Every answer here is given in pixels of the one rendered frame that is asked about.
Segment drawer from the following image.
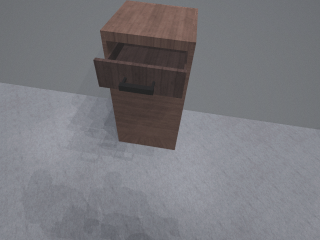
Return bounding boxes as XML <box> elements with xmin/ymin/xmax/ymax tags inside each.
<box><xmin>93</xmin><ymin>42</ymin><xmax>188</xmax><ymax>99</ymax></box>

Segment cabinet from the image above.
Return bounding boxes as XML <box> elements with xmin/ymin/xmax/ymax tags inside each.
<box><xmin>100</xmin><ymin>0</ymin><xmax>198</xmax><ymax>150</ymax></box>

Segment handle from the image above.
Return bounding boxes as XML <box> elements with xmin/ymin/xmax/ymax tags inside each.
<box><xmin>118</xmin><ymin>77</ymin><xmax>155</xmax><ymax>96</ymax></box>

